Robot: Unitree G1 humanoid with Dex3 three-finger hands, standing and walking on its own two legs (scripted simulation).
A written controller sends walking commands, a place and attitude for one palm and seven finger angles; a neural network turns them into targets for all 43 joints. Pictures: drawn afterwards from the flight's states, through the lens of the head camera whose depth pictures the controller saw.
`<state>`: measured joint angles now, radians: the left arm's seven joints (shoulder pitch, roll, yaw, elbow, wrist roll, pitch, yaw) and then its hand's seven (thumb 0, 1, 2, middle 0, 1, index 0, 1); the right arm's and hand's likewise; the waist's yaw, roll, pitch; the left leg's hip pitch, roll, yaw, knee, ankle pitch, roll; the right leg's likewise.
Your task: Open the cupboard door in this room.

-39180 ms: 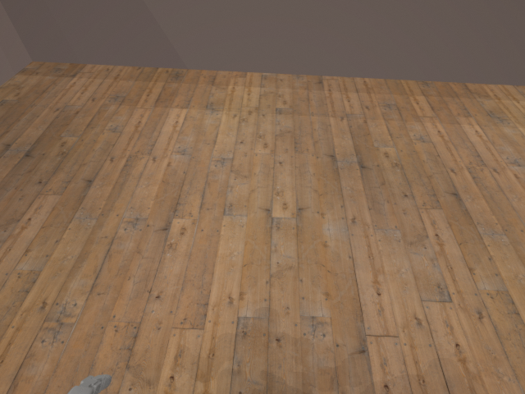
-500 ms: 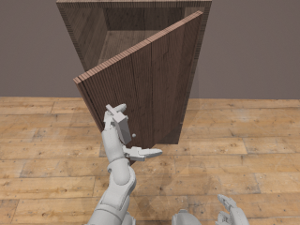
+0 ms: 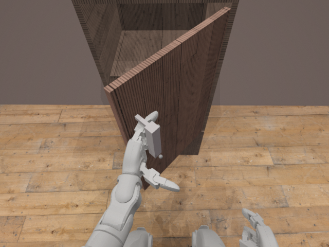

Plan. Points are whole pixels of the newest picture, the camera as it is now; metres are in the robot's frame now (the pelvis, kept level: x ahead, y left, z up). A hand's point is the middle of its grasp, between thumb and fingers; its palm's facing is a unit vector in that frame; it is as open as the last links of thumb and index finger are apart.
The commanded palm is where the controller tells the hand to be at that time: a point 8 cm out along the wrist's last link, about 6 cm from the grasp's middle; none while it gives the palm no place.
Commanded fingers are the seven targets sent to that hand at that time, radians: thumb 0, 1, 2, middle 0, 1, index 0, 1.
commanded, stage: slide the hand sideways off the handle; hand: left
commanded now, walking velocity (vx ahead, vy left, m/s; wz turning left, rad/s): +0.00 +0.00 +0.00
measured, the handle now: (147, 136) +0.37 +0.06 +0.04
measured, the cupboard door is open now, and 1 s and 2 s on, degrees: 48 47 47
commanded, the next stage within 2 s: draw the hand back to the body in 0.88 s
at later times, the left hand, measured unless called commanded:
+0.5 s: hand (144, 172) +0.28 +0.06 +0.04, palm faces -0.07 -1.00 +0.00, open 16.0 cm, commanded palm +0.25 +0.13 +0.04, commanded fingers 0.00 -0.50 0.30 -0.15 -0.30 -0.15 -0.30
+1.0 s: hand (123, 192) +0.24 +0.10 +0.03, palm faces -0.04 -1.00 -0.02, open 16.3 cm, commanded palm +0.21 +0.17 +0.05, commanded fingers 0.00 -0.50 0.30 -0.15 -0.30 -0.15 -0.30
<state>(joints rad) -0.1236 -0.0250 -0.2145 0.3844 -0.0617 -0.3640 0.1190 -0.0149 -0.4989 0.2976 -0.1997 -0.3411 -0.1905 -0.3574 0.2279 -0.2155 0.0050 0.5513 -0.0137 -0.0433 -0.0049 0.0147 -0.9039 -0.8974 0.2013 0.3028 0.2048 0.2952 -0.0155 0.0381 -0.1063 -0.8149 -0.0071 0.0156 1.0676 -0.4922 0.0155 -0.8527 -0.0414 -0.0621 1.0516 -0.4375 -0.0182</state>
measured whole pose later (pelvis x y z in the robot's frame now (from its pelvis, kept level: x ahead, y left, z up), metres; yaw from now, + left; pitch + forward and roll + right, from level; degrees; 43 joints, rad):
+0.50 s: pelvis +0.02 -0.01 -0.01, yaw +0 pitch +15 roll +0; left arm 0.21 0.04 -0.19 0.07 -0.02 -0.38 0.06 -0.01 -0.50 0.30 -0.19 -0.32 -0.21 -0.33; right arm 0.21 -0.20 0.01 0.46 -0.02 -0.03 0.00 0.02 -0.90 -0.90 0.20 0.30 0.21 0.30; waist 0.01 0.02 -0.13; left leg -0.82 0.00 0.01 1.10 -0.54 0.00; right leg -0.87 -0.03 -0.07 1.09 -0.49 -0.03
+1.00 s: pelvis +0.02 -0.02 -0.02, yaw +1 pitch +17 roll +0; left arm 0.45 0.13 -0.05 -0.13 -0.14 -0.42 -0.13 -0.01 -0.50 0.30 -0.15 -0.31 -0.16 -0.31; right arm 0.22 -0.23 -0.01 0.45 0.00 -0.09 -0.04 0.02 -0.90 -0.90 0.20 0.30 0.20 0.30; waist 0.01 0.04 -0.14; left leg -0.90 0.01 -0.03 1.19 -0.58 -0.02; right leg -0.93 -0.02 -0.10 1.17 -0.54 -0.05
